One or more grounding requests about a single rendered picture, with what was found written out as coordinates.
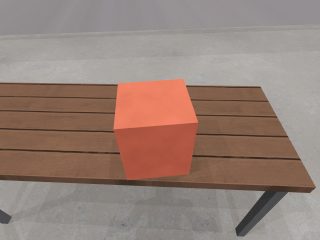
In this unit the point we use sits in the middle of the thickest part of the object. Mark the carton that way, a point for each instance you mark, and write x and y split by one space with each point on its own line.
155 127

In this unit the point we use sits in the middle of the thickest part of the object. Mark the table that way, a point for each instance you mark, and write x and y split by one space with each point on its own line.
64 133

